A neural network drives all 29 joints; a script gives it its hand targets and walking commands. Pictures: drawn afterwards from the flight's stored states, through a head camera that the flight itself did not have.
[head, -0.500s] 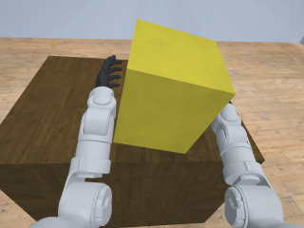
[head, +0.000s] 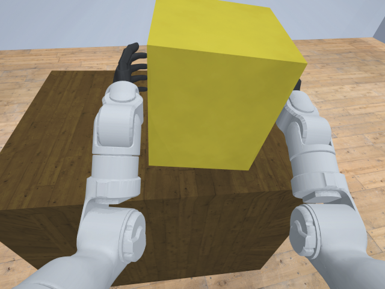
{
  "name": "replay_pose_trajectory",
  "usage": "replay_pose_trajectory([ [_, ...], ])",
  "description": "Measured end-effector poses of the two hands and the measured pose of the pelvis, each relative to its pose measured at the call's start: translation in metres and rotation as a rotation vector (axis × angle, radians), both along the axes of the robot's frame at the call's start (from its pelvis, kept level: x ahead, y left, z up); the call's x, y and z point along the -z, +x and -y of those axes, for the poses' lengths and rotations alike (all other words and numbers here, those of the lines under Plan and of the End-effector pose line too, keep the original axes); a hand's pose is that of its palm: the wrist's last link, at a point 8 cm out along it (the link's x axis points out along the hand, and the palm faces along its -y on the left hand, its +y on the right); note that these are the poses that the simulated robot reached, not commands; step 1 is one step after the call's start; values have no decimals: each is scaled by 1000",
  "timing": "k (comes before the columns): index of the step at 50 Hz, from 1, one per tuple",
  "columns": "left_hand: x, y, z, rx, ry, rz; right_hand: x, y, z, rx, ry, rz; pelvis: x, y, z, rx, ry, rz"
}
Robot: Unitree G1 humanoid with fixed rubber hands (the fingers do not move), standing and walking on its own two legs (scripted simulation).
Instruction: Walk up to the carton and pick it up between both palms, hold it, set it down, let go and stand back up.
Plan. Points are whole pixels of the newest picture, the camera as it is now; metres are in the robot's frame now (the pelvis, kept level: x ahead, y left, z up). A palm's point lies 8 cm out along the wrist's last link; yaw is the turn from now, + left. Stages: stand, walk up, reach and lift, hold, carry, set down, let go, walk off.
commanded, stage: reach and lift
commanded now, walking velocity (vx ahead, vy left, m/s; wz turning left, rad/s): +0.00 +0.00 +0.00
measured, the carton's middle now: (207, 89) +0.41 -0.05 +0.23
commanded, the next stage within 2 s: hold in 1.10 s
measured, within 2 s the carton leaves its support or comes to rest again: neither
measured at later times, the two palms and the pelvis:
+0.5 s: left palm (114, 83) +0.37 +0.11 +0.27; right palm (290, 81) +0.36 -0.19 +0.28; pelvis -0.01 -0.01 +0.00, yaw +0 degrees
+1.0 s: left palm (91, 96) +0.36 +0.15 +0.25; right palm (268, 82) +0.37 -0.15 +0.27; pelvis -0.02 -0.01 +0.00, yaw +1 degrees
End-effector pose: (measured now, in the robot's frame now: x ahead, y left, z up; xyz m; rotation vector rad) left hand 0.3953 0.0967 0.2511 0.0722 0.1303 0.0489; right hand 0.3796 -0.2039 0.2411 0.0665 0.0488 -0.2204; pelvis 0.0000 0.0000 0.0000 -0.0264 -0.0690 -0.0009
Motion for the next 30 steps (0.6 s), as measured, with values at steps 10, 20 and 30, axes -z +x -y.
replay_pose_trajectory([
  [10,-1,-11,-10,-13,-37,-16,-10,-3,-9,-18,8,-19,-1,-1,8,-11,3,-13],
  [20,-10,-17,-12,-3,-60,-27,-23,-12,-11,-6,17,-37,0,-8,11,-8,3,-25],
  [30,-30,-24,-14,11,-57,-8,-45,-21,-13,6,24,-23,0,-13,9,2,4,-46],
])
